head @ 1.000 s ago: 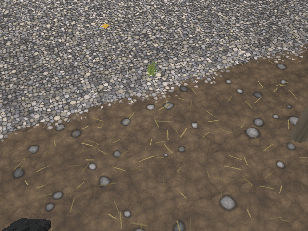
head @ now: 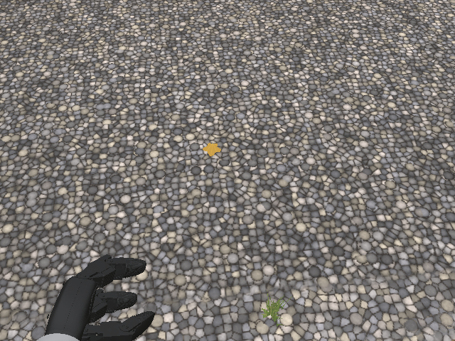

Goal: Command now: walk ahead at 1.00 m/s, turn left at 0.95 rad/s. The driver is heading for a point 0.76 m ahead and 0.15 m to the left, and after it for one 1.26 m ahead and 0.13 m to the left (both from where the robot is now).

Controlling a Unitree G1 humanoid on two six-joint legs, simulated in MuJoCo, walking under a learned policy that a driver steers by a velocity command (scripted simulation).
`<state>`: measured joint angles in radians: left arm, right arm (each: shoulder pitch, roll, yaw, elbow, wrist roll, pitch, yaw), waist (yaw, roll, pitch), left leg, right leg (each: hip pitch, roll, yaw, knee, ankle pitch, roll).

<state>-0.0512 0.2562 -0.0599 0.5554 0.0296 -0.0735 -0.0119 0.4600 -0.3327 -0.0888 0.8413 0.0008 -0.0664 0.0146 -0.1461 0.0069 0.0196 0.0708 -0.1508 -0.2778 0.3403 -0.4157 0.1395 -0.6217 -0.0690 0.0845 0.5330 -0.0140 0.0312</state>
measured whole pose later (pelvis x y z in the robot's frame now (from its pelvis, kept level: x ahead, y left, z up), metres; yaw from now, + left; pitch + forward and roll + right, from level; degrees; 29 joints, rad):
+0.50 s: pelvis +0.44 +0.03 -0.03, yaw +28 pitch +1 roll -2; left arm 0.53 0.26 0.03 0.89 0.04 -0.06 0.01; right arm 0.00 -0.30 -0.01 0.59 -0.02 -0.02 0.07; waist 0.05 0.05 0.03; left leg -0.55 -0.08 0.14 0.69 -0.18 0.23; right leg 0.15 -0.07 -0.29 0.73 -0.32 0.05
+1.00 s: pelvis +0.80 +0.18 -0.01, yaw +33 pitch +0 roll +1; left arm 0.24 0.28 0.04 0.74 0.00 -0.03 -0.02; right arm 0.21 -0.30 -0.03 0.75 -0.04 -0.05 -0.02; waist 0.01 0.00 0.12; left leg -0.35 -0.11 -0.04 1.34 -0.43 0.00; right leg -0.47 0.11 0.00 0.52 -0.03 -0.10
